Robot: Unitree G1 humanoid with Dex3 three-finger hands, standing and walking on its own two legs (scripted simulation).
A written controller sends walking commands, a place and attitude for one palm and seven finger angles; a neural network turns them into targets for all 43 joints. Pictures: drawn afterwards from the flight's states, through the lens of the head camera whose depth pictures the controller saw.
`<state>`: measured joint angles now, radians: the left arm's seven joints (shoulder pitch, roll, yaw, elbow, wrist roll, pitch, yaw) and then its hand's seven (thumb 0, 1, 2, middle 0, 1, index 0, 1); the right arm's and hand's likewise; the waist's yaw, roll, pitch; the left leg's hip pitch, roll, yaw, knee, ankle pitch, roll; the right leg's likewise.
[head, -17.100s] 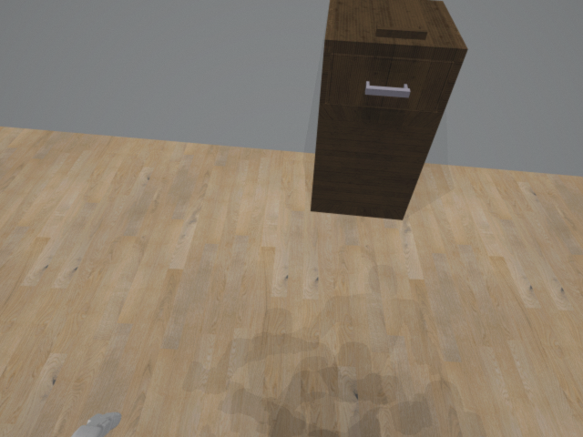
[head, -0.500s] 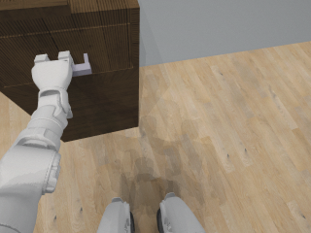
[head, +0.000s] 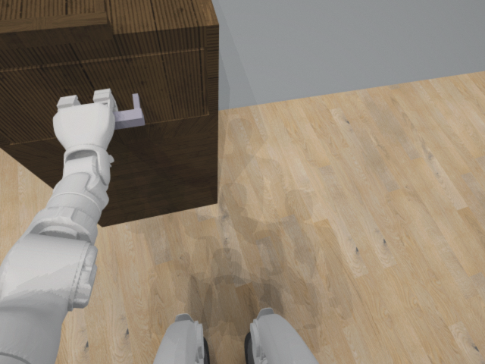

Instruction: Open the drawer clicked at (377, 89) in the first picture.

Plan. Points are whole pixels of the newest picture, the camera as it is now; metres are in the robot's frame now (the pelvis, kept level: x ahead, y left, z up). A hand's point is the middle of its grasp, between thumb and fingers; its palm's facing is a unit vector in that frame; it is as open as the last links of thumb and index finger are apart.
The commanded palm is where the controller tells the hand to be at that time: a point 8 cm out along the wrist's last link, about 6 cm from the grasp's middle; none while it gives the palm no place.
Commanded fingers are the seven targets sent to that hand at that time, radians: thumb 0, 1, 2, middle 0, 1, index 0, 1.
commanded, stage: close the thumb around the handle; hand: left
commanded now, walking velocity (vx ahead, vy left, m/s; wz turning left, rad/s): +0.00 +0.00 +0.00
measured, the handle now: (100, 113) +0.55 +0.20 -0.01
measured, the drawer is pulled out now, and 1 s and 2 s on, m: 0.00 0.03 0.09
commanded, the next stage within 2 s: pull the drawer open in 0.32 s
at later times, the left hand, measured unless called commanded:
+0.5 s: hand (98, 143) +0.51 +0.21 -0.03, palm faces -0.06 -0.04 -1.00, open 5.4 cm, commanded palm +0.48 +0.20 +0.02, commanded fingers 0.00 0.90 0.90 -0.40 -1.35 -0.40 -1.35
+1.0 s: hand (99, 157) +0.48 +0.21 -0.03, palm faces -0.04 -0.04 -1.00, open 5.3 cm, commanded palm +0.47 +0.20 +0.02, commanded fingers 0.00 0.90 0.90 -0.40 -1.35 -0.40 -1.35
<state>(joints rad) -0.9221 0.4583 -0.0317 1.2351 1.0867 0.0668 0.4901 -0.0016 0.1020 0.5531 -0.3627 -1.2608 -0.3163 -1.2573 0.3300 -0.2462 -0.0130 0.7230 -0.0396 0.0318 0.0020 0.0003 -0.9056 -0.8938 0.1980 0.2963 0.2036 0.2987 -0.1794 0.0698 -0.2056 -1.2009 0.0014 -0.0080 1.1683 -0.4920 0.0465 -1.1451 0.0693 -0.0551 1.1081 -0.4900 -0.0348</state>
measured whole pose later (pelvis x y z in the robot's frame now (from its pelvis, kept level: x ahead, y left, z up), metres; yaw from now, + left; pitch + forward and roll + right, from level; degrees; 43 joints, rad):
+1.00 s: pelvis +0.03 +0.01 +0.02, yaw +0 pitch +27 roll -3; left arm -0.70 0.31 -0.07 1.08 1.11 0.09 0.58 0.00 0.76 0.83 -0.35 -1.34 -0.41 -1.35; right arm 0.28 -0.23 -0.06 0.73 -0.05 0.07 0.03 0.00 -0.91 -0.89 0.20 0.30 0.20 0.30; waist -0.10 0.06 -0.22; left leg -1.04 -0.01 0.01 1.08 -0.52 0.06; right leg -0.99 0.06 -0.03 1.02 -0.51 -0.02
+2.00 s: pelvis +0.03 +0.01 +0.03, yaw +1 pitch +25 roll -2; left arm -0.47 0.24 -0.12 0.91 1.12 0.09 0.64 0.00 0.76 0.83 -0.32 -1.35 -0.41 -1.35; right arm 0.23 -0.23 -0.07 0.72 -0.04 0.06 0.03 0.00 -0.91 -0.89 0.20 0.30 0.20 0.30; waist -0.05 0.04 -0.24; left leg -0.96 -0.02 0.01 1.04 -0.51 0.05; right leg -0.92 0.05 -0.02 1.00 -0.51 -0.03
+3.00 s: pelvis +0.02 +0.00 +0.03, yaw -1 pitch +23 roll -1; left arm -0.32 0.24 -0.11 0.78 1.08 0.09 0.61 0.02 0.75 0.80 -0.35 -1.34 -0.41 -1.35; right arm 0.26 -0.22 -0.07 0.71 -0.02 0.06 0.03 0.01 -0.91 -0.89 0.20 0.30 0.20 0.30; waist -0.04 0.05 -0.24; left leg -0.93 0.00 0.04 1.02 -0.49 0.05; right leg -0.91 0.07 0.01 1.00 -0.49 -0.03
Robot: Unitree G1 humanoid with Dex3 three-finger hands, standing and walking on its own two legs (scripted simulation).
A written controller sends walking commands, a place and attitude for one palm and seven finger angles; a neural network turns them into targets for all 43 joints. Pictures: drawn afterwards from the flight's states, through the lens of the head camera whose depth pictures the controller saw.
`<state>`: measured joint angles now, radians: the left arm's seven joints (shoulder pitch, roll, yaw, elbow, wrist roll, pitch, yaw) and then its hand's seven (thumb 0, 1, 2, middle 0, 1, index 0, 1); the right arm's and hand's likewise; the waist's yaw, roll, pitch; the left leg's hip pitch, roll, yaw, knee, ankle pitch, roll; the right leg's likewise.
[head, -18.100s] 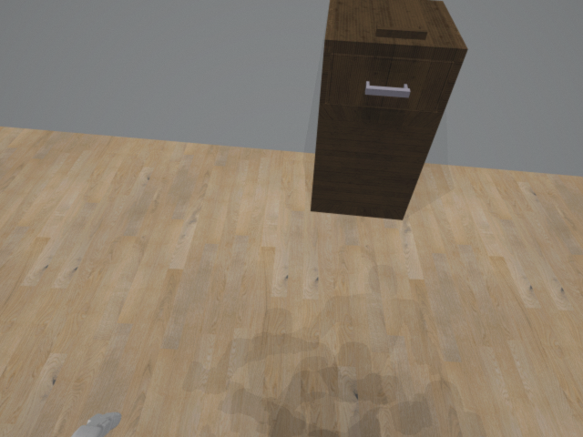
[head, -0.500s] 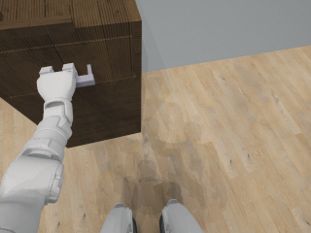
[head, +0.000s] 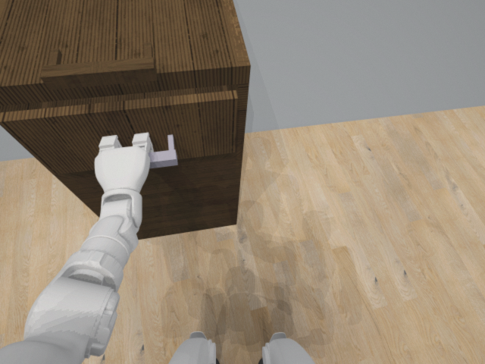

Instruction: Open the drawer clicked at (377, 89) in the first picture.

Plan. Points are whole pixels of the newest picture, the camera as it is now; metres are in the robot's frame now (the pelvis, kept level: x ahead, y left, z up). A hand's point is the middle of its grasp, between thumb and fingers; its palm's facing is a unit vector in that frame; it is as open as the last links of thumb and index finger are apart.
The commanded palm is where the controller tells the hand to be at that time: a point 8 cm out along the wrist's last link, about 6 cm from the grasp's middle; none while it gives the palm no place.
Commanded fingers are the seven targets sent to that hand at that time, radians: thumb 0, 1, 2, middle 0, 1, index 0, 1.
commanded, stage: pull the drawer open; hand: left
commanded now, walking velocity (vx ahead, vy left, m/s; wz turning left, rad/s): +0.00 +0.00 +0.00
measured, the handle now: (137, 152) +0.49 +0.19 -0.03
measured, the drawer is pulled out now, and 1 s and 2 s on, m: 0.03 0.09 0.12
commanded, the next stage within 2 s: none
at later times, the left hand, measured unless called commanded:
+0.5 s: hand (133, 180) +0.45 +0.20 -0.05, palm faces -0.06 -0.02 -1.00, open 5.3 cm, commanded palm +0.42 +0.18 +0.00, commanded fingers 0.00 0.90 0.90 -0.40 -1.35 -0.40 -1.35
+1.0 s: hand (134, 210) +0.39 +0.19 -0.05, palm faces -0.01 -0.05 -1.00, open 5.3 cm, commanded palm +0.37 +0.19 +0.00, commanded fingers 0.00 0.90 0.90 -0.40 -1.35 -0.40 -1.35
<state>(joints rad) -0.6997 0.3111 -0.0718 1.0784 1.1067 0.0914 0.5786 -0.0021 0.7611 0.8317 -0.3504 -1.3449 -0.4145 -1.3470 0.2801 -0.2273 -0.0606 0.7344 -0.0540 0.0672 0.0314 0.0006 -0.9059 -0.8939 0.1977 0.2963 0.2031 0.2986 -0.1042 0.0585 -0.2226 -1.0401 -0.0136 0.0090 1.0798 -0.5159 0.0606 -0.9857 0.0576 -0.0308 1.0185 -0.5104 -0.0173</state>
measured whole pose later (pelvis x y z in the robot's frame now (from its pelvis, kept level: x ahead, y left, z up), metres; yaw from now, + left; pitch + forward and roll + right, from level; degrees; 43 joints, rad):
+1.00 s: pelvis +0.00 -0.01 +0.01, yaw +1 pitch +25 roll -2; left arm -0.47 0.24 -0.12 0.91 1.12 0.09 0.64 0.00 0.76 0.83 -0.32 -1.35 -0.41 -1.35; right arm 0.23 -0.23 -0.07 0.72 -0.04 0.06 0.03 0.00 -0.91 -0.89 0.20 0.30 0.20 0.30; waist -0.05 0.04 -0.24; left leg -0.96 -0.02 0.01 1.04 -0.51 0.05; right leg -0.92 0.05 -0.02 1.00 -0.51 -0.03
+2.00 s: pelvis -0.01 -0.01 +0.01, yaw -1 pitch +23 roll -1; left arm -0.32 0.24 -0.11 0.78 1.08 0.09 0.61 0.02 0.75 0.80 -0.35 -1.34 -0.41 -1.35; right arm 0.26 -0.22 -0.07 0.71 -0.02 0.06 0.03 0.01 -0.91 -0.89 0.20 0.30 0.20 0.30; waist -0.04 0.05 -0.24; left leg -0.93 0.00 0.04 1.02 -0.49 0.05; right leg -0.91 0.07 0.01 1.00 -0.49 -0.03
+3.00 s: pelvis -0.04 -0.03 +0.00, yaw +1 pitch +22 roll +0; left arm -0.47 0.27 -0.12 0.94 1.06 0.09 0.59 -0.01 0.75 0.84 -0.37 -1.34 -0.42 -1.35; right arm 0.26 -0.23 -0.07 0.75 -0.02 0.03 -0.01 0.01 -0.91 -0.89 0.20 0.30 0.20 0.30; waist -0.05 0.05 -0.22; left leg -0.99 -0.01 0.02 1.06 -0.45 0.03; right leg -0.97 0.06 -0.02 1.06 -0.47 -0.05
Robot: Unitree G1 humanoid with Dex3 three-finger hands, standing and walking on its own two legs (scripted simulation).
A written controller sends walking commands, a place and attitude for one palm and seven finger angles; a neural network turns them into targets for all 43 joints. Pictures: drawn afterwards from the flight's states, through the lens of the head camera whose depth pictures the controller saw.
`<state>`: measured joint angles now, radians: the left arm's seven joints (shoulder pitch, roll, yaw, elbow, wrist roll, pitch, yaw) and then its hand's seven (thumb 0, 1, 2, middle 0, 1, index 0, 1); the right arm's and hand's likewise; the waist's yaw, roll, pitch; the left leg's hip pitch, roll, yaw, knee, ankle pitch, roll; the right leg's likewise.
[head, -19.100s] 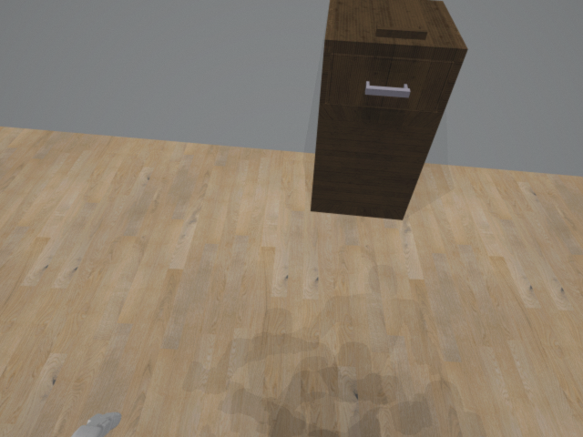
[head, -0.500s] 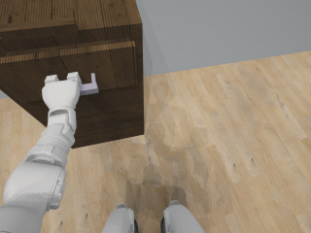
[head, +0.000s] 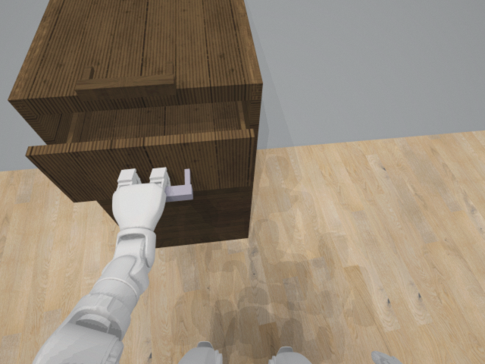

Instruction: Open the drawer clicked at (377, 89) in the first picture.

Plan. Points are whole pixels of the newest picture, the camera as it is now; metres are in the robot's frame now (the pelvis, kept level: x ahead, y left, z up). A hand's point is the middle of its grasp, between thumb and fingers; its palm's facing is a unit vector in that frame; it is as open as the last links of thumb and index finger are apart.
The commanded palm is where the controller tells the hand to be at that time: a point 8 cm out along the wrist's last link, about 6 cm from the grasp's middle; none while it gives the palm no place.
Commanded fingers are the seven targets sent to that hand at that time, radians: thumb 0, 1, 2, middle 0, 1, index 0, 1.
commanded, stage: pull the drawer open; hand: left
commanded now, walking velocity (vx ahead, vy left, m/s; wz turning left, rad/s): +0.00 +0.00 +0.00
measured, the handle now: (154, 186) +0.44 +0.18 -0.03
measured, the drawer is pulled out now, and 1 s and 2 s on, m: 0.09 0.12 0.14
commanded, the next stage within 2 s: none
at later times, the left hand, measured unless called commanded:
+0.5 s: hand (148, 211) +0.39 +0.19 -0.06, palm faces -0.04 -0.02 -1.00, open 5.3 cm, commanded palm +0.38 +0.19 -0.01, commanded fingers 0.00 0.90 0.90 -0.40 -1.35 -0.40 -1.35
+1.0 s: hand (149, 231) +0.35 +0.18 -0.06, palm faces -0.02 -0.09 -1.00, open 5.4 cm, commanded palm +0.30 +0.19 -0.01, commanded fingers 0.00 0.90 0.90 -0.40 -1.35 -0.40 -1.35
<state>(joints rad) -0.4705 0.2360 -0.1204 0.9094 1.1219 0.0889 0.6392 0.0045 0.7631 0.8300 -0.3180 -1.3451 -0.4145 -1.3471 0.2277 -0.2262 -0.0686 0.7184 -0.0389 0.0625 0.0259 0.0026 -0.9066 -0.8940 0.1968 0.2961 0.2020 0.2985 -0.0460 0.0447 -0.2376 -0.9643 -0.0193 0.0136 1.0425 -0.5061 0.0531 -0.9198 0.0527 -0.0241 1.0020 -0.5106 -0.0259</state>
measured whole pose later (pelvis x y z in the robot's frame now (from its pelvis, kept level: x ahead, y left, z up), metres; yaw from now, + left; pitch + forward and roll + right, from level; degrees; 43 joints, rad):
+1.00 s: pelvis -0.01 +0.00 +0.00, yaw -2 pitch +23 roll -1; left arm -0.32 0.24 -0.11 0.78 1.08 0.09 0.61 0.02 0.75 0.80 -0.35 -1.34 -0.41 -1.35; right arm 0.26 -0.22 -0.07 0.71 -0.02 0.06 0.03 0.01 -0.91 -0.89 0.20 0.30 0.20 0.30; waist -0.04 0.05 -0.24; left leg -0.93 0.00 0.04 1.02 -0.49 0.05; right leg -0.91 0.07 0.01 1.00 -0.49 -0.03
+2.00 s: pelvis -0.05 -0.02 -0.01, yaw +0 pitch +22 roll +0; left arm -0.47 0.27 -0.12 0.94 1.06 0.09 0.59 -0.01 0.75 0.84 -0.37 -1.34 -0.42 -1.35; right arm 0.26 -0.23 -0.07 0.75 -0.02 0.03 -0.01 0.01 -0.91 -0.89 0.20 0.30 0.20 0.30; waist -0.05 0.05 -0.22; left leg -0.99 -0.01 0.02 1.06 -0.45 0.03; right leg -0.97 0.06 -0.02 1.06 -0.47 -0.05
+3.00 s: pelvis -0.02 -0.02 +0.01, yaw -1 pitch +17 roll +0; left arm 0.12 0.20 -0.21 0.39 1.09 0.19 0.58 0.03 0.74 0.77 -0.33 -1.34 -0.41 -1.34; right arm 0.21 -0.22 -0.04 0.63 -0.03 0.10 0.03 0.01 -0.91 -0.89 0.20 0.30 0.20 0.30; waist -0.02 0.04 -0.22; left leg -0.83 -0.01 0.03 1.02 -0.49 0.03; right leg -0.81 0.06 0.00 1.01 -0.50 -0.05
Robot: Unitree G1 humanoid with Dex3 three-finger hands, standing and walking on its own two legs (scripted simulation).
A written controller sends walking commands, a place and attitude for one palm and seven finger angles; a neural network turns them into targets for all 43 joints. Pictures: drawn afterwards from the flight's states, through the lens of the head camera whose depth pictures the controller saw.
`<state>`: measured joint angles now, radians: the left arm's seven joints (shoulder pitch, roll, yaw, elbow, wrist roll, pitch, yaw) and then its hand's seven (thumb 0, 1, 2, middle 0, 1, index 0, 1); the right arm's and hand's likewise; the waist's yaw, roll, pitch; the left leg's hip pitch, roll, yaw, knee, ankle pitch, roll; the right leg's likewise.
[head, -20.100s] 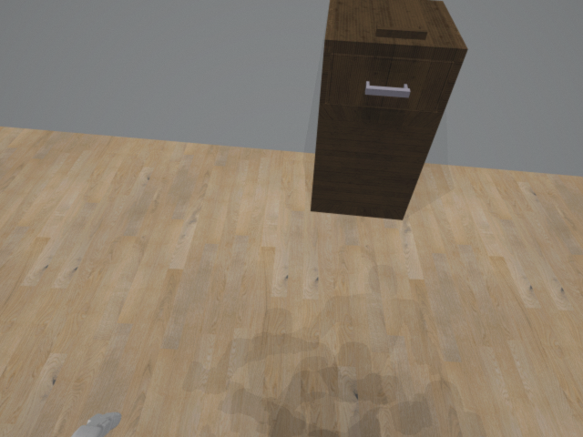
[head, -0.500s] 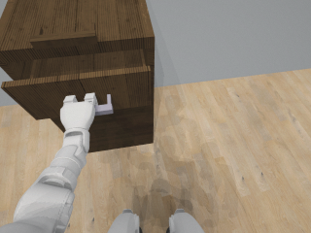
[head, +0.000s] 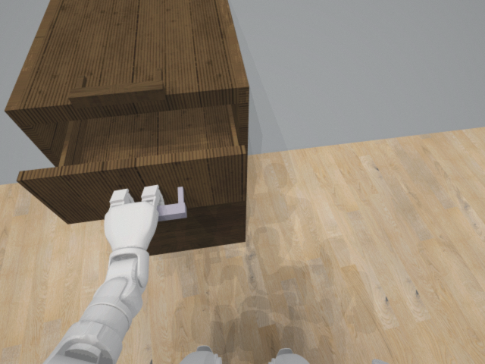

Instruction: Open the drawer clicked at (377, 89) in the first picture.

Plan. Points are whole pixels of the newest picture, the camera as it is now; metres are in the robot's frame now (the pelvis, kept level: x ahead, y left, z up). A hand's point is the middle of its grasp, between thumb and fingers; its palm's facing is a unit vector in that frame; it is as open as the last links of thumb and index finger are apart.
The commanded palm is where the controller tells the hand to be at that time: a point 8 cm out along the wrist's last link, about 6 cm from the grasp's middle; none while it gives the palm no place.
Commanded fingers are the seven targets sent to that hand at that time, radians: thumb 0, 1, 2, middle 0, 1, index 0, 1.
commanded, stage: pull the drawer open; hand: left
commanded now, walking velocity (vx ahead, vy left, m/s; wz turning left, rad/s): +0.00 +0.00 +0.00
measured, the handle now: (148, 205) +0.40 +0.19 -0.04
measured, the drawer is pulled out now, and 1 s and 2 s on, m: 0.12 0.14 0.24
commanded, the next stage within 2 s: none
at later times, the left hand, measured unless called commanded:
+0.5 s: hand (142, 240) +0.34 +0.20 -0.06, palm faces -0.05 -0.03 -1.00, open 5.3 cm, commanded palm +0.33 +0.19 -0.01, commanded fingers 0.00 0.90 0.90 -0.40 -1.35 -0.40 -1.35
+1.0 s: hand (142, 241) +0.34 +0.20 -0.06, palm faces -0.05 -0.04 -1.00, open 5.3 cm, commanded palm +0.29 +0.19 -0.01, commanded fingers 0.00 0.90 0.90 -0.40 -1.35 -0.40 -1.35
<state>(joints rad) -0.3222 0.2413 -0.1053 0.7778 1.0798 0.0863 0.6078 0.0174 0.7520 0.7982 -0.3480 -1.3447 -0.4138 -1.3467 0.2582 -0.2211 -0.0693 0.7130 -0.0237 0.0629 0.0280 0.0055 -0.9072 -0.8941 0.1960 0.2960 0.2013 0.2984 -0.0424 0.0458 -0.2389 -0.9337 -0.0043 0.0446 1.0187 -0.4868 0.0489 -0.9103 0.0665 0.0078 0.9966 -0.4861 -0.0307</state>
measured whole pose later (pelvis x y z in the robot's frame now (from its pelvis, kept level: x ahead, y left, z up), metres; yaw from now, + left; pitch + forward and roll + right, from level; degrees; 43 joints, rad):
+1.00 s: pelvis -0.03 -0.02 -0.01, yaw +2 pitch +22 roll +0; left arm -0.47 0.27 -0.12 0.94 1.06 0.09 0.59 -0.01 0.75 0.84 -0.37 -1.34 -0.42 -1.35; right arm 0.26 -0.23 -0.07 0.75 -0.02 0.03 -0.01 0.01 -0.91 -0.89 0.20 0.30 0.20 0.30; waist -0.05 0.05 -0.22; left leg -0.99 -0.01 0.02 1.06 -0.45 0.03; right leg -0.97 0.06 -0.02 1.06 -0.47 -0.05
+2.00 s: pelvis -0.01 -0.01 +0.00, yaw +1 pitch +17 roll +0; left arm 0.12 0.20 -0.21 0.39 1.09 0.19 0.58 0.03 0.74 0.77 -0.33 -1.34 -0.41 -1.34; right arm 0.21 -0.22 -0.04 0.63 -0.03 0.10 0.03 0.01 -0.91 -0.89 0.20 0.30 0.20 0.30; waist -0.02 0.04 -0.22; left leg -0.83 -0.01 0.03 1.02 -0.49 0.03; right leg -0.81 0.06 0.00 1.01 -0.50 -0.05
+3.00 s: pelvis -0.01 -0.04 -0.01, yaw +3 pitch +18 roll +2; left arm 0.32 0.21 -0.20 0.22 1.13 0.11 0.64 0.00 0.19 0.59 -0.34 -1.27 -0.39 -1.28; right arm 0.12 -0.21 -0.02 0.62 -0.04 0.07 -0.01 0.01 -0.91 -0.89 0.20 0.30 0.20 0.30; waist 0.04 0.04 -0.21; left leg -0.89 -0.02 0.01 1.09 -0.51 0.00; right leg -0.88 0.06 -0.03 1.12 -0.55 -0.08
